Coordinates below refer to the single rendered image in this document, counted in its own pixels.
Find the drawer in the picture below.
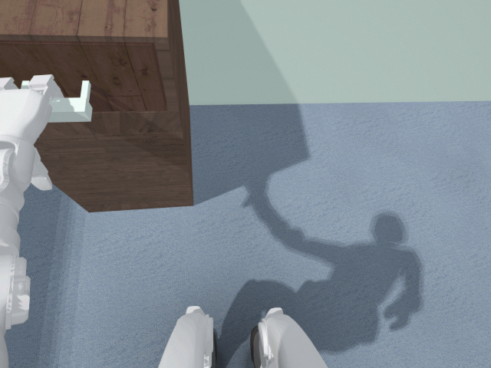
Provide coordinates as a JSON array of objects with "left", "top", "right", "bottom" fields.
[{"left": 0, "top": 40, "right": 166, "bottom": 112}]

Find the robot left thigh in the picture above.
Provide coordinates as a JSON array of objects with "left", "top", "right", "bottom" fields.
[{"left": 158, "top": 313, "right": 213, "bottom": 368}]

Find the left robot hand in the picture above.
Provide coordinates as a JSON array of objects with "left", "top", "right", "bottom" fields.
[{"left": 0, "top": 74, "right": 64, "bottom": 191}]

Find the handle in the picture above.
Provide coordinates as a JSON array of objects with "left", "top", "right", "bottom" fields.
[{"left": 21, "top": 80, "right": 93, "bottom": 123}]

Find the robot left forearm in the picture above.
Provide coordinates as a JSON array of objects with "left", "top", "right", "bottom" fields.
[{"left": 0, "top": 135, "right": 35, "bottom": 258}]

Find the cabinet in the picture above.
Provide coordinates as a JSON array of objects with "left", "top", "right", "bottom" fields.
[{"left": 0, "top": 0, "right": 193, "bottom": 212}]

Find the right robot shin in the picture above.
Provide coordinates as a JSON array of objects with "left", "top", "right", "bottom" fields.
[{"left": 259, "top": 307, "right": 283, "bottom": 368}]

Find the robot left upper arm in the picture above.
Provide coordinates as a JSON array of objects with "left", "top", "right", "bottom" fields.
[{"left": 0, "top": 254, "right": 31, "bottom": 368}]

